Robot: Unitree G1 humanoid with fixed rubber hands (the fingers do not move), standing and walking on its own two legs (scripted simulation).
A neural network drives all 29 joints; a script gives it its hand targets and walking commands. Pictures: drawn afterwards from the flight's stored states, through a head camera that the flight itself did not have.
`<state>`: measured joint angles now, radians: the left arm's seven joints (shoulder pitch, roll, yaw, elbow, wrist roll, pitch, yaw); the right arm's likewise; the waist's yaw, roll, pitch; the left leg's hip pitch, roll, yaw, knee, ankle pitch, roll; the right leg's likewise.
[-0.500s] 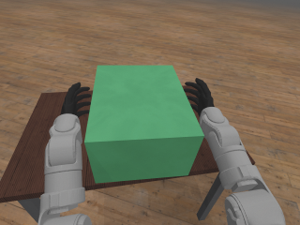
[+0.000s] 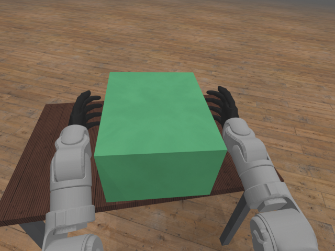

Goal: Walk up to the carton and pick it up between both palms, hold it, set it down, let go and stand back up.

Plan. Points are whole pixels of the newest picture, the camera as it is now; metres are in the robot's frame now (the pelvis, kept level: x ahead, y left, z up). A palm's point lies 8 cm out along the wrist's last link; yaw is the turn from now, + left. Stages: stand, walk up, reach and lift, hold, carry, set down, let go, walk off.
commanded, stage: hold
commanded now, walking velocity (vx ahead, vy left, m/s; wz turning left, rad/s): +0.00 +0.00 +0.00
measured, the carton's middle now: (155, 128) +0.42 +0.00 +0.12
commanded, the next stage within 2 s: none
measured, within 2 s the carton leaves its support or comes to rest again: neither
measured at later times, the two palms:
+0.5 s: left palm (79, 122) +0.36 +0.17 +0.19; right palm (228, 116) +0.37 -0.17 +0.19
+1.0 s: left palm (79, 124) +0.36 +0.17 +0.19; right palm (227, 117) +0.37 -0.17 +0.19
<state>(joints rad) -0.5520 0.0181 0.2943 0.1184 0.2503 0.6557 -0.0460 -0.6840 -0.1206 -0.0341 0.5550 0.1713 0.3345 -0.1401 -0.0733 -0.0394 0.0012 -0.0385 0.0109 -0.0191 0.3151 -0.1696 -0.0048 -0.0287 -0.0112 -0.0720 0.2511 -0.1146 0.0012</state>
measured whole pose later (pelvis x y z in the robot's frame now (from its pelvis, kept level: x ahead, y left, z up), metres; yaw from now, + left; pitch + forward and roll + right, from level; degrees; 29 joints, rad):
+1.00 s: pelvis +0.01 +0.00 +0.00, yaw +0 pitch -6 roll -1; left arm -0.51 0.02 0.28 0.03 0.25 0.69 -0.07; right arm -0.64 -0.13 -0.01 0.45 0.20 0.36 -0.16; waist -0.08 -0.04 0.02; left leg -0.02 0.01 -0.03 0.32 -0.19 -0.01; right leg 0.00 0.00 -0.07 0.24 -0.13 0.00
